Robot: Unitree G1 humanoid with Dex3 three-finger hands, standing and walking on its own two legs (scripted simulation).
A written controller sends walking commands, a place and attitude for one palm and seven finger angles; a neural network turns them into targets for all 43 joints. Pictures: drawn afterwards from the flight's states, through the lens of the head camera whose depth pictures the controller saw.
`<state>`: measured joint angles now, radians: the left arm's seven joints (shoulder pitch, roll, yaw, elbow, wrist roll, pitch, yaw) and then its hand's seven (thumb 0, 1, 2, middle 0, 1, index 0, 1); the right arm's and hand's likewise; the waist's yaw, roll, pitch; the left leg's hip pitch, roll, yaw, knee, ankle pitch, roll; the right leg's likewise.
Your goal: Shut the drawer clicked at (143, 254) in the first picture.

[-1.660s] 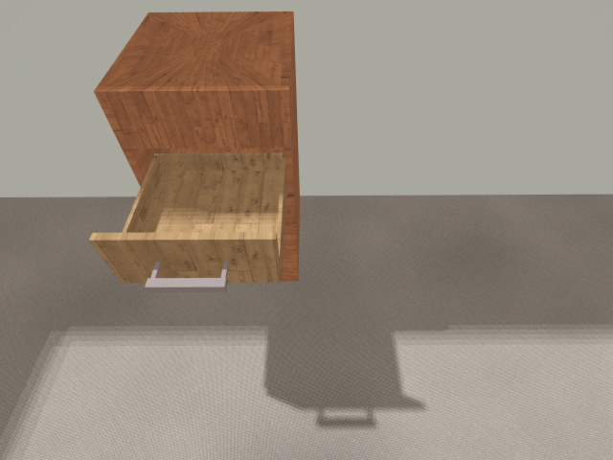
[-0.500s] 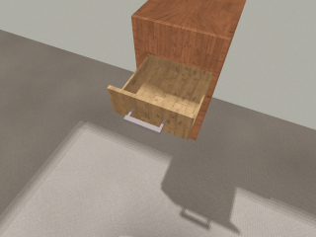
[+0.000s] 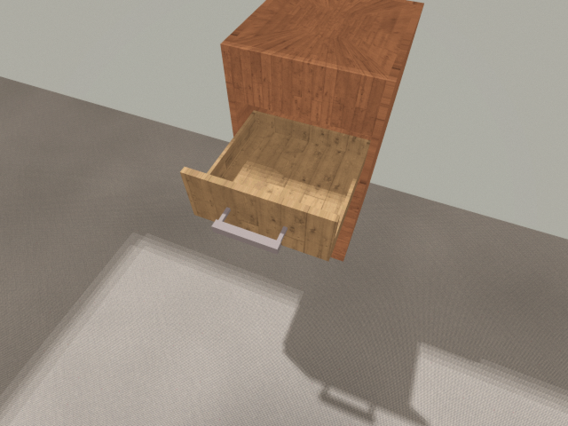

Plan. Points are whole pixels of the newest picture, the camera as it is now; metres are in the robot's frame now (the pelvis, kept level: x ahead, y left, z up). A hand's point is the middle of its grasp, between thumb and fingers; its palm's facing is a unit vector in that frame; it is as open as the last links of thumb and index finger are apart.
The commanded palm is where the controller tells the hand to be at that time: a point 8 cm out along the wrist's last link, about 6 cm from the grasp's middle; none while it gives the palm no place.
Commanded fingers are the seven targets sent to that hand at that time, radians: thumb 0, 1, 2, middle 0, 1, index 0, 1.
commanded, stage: look at it before walking up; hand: left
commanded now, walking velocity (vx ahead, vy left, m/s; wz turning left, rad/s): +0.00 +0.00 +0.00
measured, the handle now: (250, 229) +0.55 +0.11 -0.21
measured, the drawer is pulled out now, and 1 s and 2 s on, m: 0.30 0.30 0.30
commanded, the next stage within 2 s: turn to face it in 0.48 s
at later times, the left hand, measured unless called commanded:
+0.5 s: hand out of the picture +0.00 +0.19 -0.17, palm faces +0.04 -0.98 -0.21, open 7.4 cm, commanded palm none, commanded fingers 0.00 0.90 0.90 -0.20 -0.30 -0.20 -0.30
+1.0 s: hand out of the picture +0.08 +0.19 -0.17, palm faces -0.10 -0.96 -0.26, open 7.4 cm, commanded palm none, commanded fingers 0.00 0.90 0.90 -0.20 -0.30 -0.20 -0.30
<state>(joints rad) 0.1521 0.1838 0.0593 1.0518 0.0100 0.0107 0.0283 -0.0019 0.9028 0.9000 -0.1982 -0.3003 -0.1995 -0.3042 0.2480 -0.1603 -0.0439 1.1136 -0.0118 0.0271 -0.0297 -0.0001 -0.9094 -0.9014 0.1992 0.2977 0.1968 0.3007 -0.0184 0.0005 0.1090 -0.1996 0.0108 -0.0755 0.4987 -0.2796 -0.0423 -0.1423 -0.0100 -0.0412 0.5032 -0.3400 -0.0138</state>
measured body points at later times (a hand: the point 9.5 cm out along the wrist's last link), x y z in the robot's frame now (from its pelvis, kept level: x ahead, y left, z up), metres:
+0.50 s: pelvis +0.00 +0.01 +0.01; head +0.03 +0.00 +0.46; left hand +0.00 +0.24 -0.15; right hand +0.02 -0.23 -0.15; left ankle -0.01 +0.15 -0.74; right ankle -0.04 -0.11 -0.74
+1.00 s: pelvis -0.01 -0.01 +0.00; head +0.05 -0.03 +0.44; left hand +0.08 +0.24 -0.15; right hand -0.01 -0.26 -0.16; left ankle -0.01 +0.15 -0.73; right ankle -0.04 -0.11 -0.74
